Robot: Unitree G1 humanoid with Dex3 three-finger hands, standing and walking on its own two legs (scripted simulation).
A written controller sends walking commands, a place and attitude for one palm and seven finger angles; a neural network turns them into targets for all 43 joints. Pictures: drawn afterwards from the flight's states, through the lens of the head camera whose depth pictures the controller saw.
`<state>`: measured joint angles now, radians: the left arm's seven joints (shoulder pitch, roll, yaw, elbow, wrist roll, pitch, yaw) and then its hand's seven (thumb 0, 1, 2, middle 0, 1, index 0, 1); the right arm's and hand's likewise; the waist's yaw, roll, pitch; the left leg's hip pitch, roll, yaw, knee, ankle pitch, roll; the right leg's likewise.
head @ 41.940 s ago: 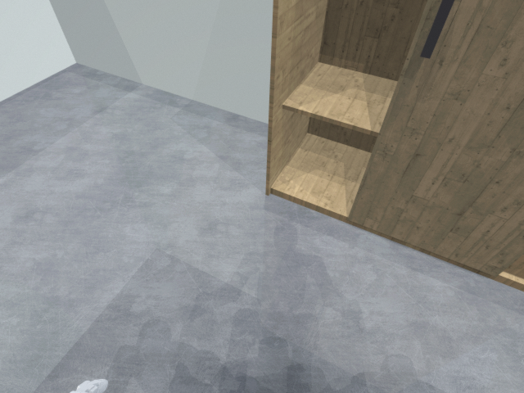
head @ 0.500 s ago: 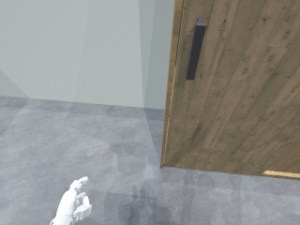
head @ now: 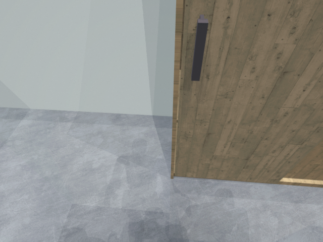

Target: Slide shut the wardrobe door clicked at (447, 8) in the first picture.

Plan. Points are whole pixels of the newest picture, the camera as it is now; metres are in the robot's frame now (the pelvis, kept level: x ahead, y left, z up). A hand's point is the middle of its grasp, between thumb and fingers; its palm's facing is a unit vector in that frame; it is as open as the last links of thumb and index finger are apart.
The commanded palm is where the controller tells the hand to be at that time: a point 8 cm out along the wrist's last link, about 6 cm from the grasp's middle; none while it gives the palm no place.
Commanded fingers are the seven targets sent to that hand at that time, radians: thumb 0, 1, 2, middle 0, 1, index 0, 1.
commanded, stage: let the arm hang, fingers relaxed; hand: right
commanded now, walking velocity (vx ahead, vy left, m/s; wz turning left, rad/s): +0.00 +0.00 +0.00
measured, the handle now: (198, 49) +0.59 -0.06 +0.18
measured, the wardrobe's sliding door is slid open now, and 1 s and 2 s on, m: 0.00 0.00 0.00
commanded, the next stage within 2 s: look to check the result in 0.78 s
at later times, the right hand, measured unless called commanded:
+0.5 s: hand out of the picture +0.00 -0.18 -0.17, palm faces +0.01 +0.98 -0.19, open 7.4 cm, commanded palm none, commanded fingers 0.00 -0.90 -0.90 0.20 0.30 0.20 0.30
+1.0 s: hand out of the picture +0.03 -0.18 -0.17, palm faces -0.01 +0.98 -0.20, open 7.4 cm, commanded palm none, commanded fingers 0.00 -0.90 -0.90 0.20 0.30 0.20 0.30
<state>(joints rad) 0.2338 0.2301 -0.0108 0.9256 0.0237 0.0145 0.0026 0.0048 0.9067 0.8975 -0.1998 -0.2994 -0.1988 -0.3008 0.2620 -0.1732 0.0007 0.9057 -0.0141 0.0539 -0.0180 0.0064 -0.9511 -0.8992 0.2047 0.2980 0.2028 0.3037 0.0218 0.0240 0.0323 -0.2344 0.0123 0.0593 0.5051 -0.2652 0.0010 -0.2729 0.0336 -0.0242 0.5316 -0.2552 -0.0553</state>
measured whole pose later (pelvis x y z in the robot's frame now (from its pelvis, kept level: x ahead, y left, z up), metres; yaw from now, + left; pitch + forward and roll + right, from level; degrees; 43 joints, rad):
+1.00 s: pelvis +0.02 +0.00 +0.01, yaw +1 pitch -1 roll +0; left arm 0.26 0.16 0.01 1.14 0.01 -0.01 0.03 0.00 0.91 0.90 -0.20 -0.30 -0.20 -0.30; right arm 0.24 -0.16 0.00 1.15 -0.01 -0.01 -0.03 0.01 -0.90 -0.90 0.20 0.30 0.20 0.30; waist 0.01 -0.01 0.05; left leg -0.15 0.01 0.04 0.39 -0.23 0.00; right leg -0.17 0.04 -0.04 0.40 -0.22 -0.05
